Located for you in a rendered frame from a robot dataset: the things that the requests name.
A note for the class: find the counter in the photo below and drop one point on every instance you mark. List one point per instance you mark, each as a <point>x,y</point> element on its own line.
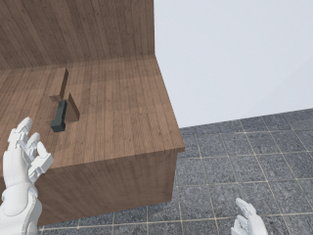
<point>120,145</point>

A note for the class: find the tap lever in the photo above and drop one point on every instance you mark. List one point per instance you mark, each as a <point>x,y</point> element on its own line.
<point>58,124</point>

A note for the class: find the robot right hand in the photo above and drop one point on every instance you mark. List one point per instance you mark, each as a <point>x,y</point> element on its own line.
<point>253,225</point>

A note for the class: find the robot left hand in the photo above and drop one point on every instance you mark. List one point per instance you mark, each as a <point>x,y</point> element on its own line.
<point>20,164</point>

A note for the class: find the left robot forearm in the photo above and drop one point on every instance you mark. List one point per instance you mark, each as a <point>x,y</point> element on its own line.
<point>20,210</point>

